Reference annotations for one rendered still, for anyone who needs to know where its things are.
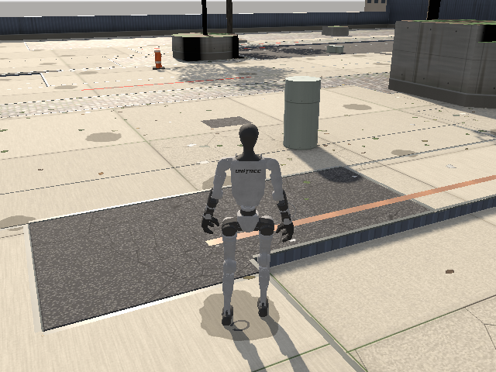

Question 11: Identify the robot torso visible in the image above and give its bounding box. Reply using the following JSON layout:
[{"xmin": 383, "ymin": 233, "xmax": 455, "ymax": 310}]
[{"xmin": 230, "ymin": 153, "xmax": 267, "ymax": 233}]

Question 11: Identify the left robot hand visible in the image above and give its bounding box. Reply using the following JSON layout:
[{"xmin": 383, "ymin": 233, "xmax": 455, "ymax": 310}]
[{"xmin": 201, "ymin": 216, "xmax": 219, "ymax": 234}]

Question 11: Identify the robot head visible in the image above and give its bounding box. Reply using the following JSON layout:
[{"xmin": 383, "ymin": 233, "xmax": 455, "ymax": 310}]
[{"xmin": 235, "ymin": 123, "xmax": 262, "ymax": 161}]

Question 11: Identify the right robot upper arm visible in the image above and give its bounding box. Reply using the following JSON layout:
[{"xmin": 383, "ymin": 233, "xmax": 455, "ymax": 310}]
[{"xmin": 265, "ymin": 157, "xmax": 284, "ymax": 201}]

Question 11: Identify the left robot upper arm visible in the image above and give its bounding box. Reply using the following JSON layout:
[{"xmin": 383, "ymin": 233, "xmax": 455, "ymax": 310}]
[{"xmin": 211, "ymin": 157, "xmax": 233, "ymax": 199}]

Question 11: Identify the right robot forearm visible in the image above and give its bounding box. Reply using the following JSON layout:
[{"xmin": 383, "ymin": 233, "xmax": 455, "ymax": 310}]
[{"xmin": 277, "ymin": 189, "xmax": 292, "ymax": 225}]

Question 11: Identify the right robot hand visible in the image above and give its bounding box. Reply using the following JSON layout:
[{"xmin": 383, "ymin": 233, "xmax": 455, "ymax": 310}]
[{"xmin": 276, "ymin": 222, "xmax": 294, "ymax": 242}]

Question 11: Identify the left robot forearm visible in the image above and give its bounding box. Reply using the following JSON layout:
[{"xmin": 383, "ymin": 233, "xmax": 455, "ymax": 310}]
[{"xmin": 203, "ymin": 188, "xmax": 219, "ymax": 219}]

